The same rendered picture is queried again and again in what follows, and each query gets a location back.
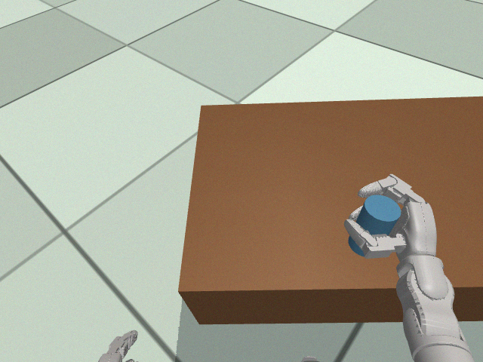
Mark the left robot hand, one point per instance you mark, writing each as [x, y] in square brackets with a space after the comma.
[119, 348]

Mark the can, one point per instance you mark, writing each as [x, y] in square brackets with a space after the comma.
[378, 215]

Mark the right robot arm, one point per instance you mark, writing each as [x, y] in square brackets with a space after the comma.
[430, 325]

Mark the right robot hand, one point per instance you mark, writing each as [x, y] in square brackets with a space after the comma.
[413, 233]

